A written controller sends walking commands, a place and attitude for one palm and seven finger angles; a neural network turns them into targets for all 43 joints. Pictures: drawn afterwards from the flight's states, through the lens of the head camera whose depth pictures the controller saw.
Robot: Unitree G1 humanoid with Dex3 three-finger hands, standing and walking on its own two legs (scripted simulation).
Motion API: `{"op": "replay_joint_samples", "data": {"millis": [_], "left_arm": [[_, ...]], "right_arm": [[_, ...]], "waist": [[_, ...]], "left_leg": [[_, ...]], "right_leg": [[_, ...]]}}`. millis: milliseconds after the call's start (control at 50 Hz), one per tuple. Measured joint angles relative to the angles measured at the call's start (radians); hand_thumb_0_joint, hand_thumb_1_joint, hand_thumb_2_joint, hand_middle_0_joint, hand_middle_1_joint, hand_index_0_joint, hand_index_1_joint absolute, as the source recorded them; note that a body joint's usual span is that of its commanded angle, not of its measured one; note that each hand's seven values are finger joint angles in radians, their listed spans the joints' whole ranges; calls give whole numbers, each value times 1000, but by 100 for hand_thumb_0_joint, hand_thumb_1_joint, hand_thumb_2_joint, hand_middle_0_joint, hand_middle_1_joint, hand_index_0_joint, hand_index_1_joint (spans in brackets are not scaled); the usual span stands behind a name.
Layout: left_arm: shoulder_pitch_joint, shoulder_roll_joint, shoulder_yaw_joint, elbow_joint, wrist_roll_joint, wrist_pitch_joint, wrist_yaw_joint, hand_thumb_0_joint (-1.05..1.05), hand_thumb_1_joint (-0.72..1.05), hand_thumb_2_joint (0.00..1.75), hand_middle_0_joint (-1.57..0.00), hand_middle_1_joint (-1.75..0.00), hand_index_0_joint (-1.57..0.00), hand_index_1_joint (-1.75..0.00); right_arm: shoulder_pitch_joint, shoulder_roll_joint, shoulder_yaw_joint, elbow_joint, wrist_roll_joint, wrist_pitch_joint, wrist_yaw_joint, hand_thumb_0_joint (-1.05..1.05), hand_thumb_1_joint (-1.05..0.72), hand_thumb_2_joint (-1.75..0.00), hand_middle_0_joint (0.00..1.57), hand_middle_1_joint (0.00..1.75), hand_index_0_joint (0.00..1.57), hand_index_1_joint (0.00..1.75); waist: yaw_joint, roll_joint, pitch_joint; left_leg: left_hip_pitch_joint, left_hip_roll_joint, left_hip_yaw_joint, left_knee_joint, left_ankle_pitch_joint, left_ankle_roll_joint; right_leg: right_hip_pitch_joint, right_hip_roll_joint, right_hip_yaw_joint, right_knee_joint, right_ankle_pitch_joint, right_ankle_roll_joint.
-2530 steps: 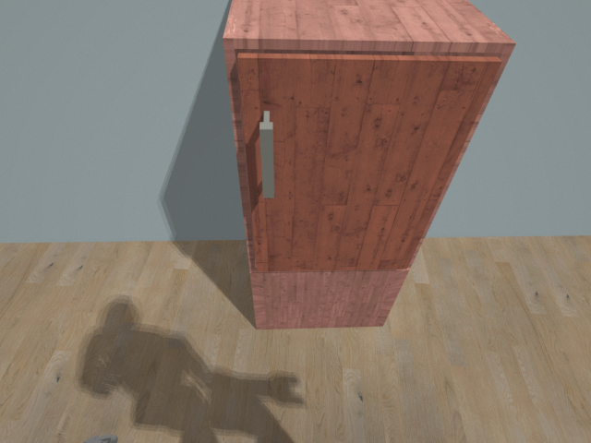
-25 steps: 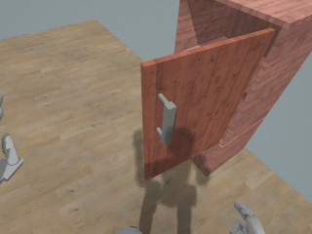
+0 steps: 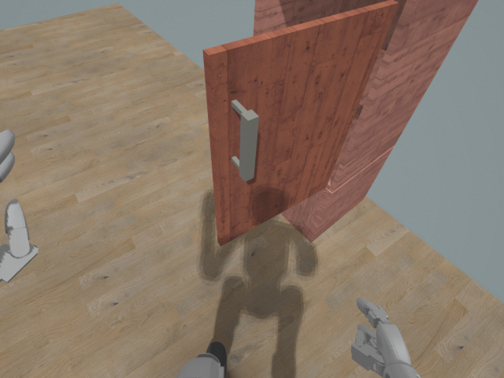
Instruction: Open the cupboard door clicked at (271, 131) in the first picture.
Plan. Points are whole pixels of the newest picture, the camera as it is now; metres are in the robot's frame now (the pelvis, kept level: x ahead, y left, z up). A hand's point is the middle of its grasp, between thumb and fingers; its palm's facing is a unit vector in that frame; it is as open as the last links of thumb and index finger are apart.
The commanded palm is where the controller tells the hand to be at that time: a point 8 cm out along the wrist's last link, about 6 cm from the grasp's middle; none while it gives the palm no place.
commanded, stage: stop stepping back and stand still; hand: left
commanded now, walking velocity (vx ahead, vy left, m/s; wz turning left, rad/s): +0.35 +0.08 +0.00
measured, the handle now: (241, 142) +0.50 +0.06 +0.07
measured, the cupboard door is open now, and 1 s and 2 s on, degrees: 84 84 84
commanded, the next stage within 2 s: let the arm hang, fingers relaxed in 0.78 s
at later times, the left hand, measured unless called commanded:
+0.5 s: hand out of the picture +0.15 +0.28 +0.18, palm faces +0.46 -0.78 -0.41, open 7.4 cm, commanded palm +0.09 +0.32 +0.19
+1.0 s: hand (33, 346) +0.15 +0.30 +0.02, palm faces +0.26 -0.86 -0.45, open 7.4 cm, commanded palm none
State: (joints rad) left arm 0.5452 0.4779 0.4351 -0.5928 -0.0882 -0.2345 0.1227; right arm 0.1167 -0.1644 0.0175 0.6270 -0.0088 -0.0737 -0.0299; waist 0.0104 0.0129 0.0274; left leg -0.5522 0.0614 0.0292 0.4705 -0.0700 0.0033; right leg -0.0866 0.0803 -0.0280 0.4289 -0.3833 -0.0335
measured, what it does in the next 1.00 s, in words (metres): steps on the spot: left foot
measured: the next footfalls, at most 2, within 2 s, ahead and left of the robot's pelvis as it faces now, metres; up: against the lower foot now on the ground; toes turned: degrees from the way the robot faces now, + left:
left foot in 0.08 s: +0.09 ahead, +0.12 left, +0.00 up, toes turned +4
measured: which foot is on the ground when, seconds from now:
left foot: up 0.00-0.06, down 0.08-1.00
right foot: down 0.00-1.00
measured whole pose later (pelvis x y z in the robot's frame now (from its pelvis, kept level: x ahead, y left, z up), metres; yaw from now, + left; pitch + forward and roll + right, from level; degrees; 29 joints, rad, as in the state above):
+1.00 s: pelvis -0.05 +0.03 -0.01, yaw +5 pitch -2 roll -3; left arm 0.25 0.37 0.16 0.20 0.02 -0.05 0.04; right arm 0.15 -0.26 0.00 0.82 -0.01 -0.06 -0.01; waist 0.01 0.09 -0.04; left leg -0.48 -0.03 -0.03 0.63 -0.16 0.02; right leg -0.15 0.08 -0.04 0.58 -0.39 -0.04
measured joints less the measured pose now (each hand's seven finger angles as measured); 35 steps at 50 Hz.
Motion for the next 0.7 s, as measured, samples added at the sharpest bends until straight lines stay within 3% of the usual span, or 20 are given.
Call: {"op": "replay_joint_samples", "data": {"millis": [60, 100, 160, 240, 320, 460, 520, 580, 620, 700], "left_arm": [[73, 9, 14, -6, 5, 13, 2, 1, 89, 90, -21, -30, -21, -30], [86, 2, 14, 17, 8, 27, 7, 1, 89, 90, -21, -30, -21, -30], [15, -24, -4, 109, 16, 45, 16, 1, 89, 90, -21, -30, -22, -30], [-17, -73, -23, 167, 23, 68, 24, 1, 89, 90, -21, -30, -21, -30], [8, -85, -40, 130, 34, 60, 23, 1, 89, 90, -21, -30, -21, -30], [18, -55, -21, 98, 34, 22, 26, 1, 89, 90, -21, -30, -21, -30], [-16, -62, -14, 144, 37, 33, 29, 1, 89, 90, -21, -30, -21, -30], [-25, -64, -18, 158, 36, 51, 26, 1, 89, 90, -21, -30, -21, -30], [3, -63, -23, 131, 34, 55, 22, 1, 89, 90, -21, -30, -21, -30], [52, -81, -46, 84, 32, 56, 18, 1, 89, 90, -21, -30, -21, -30]], "right_arm": [[61, -16, 10, 4, 12, 21, -14, 1, -91, -90, 21, 30, 21, 30], [107, -39, 6, 2, 18, 20, -30, 1, -90, -90, 21, 30, 21, 30], [136, -61, -8, 26, 27, 14, -50, 1, -91, -90, 20, 30, 20, 30], [161, -76, -16, 29, 19, 0, -59, 1, -91, -90, 20, 30, 20, 30], [175, -67, -21, 19, 8, -18, -59, 1, -91, -90, 20, 30, 20, 30], [166, -43, -15, 36, 5, -38, -61, 1, -91, -90, 20, 30, 20, 30], [147, -21, -5, 35, 4, -42, -63, 1, -91, -90, 20, 30, 20, 30], [127, -4, 4, 20, 2, -49, -54, 1, -91, -90, 20, 30, 20, 30], [115, -2, 10, 15, 0, -49, -44, 1, -91, -90, 20, 30, 20, 30], [110, -23, 8, 28, 0, -38, -37, 1, -90, -90, 21, 30, 21, 30]], "waist": [[4, -24, -43], [-10, -9, -77], [-20, -11, -76], [-39, -4, -79], [-49, -9, -72], [-29, 4, -47], [-27, 0, -45], [-31, 5, -34], [-23, 12, -28], [9, 40, -32]], "left_leg": [[51, -36, -10, 126, -64, -1], [118, -47, -23, 91, -71, 13], [145, -64, -31, 76, -60, 28], [162, -65, -41, 45, -27, 26], [154, -70, -53, 32, -39, 18], [161, -68, -61, 30, 16, 29], [175, -88, -59, -36, 24, 29], [172, -101, -64, -84, 0, 16], [148, -96, -59, -49, -55, 3], [122, -75, -70, 50, -80, 1]], "right_leg": [[-4, -18, 28, 40, -18, 2], [0, -15, 26, 59, -32, 7], [27, -29, 13, 58, -29, 13], [43, -26, 3, 32, -3, 14], [35, -27, -8, 19, 16, 8], [38, -22, -12, 34, 16, 18], [19, -26, 10, 44, -27, 12], [12, -29, 13, 2, 23, 4], [11, -29, 6, -18, 77, 4], [21, -2, 7, 10, 50, 10]]}}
